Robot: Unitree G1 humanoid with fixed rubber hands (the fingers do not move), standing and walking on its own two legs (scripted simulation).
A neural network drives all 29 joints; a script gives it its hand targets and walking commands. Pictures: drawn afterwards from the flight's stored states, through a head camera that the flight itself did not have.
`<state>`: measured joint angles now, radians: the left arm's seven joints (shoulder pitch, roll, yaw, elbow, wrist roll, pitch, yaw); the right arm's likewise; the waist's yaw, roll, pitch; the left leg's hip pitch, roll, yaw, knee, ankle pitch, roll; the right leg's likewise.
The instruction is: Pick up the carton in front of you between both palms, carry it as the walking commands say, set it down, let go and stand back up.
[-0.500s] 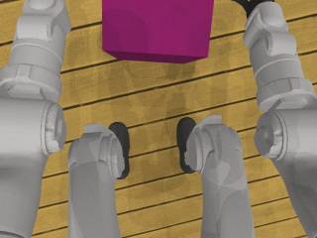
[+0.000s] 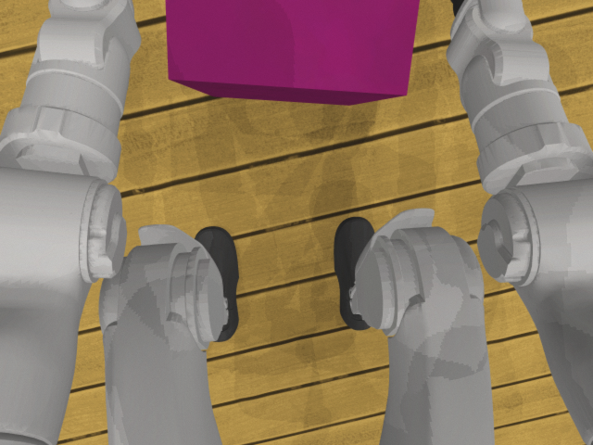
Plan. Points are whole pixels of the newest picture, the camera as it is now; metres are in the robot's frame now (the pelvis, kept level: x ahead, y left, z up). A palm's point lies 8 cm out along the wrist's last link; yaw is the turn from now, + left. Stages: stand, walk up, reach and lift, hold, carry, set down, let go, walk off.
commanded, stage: reach and lift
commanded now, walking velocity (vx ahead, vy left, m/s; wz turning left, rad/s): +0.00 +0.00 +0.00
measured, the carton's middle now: (289, 3) +0.54 -0.01 -0.24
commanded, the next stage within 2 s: none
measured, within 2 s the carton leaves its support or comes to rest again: leaves its support in 0.56 s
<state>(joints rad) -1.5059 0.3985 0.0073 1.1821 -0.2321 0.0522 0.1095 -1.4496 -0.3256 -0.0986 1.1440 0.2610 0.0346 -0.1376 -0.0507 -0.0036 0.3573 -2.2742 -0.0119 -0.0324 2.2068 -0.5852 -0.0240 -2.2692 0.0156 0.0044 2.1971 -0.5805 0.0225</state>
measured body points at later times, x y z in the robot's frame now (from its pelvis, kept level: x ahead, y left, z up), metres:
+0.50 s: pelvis -0.01 +0.00 -0.01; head +0.36 +0.01 +0.24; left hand +0.57 +0.14 -0.18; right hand +0.55 -0.17 -0.18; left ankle +0.11 +0.12 -0.33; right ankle +0.11 -0.12 -0.33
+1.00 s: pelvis -0.01 -0.01 +0.09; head +0.26 +0.01 +0.45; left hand +0.51 +0.15 +0.01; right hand +0.51 -0.15 +0.01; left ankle +0.11 +0.12 -0.33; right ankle +0.11 -0.13 -0.33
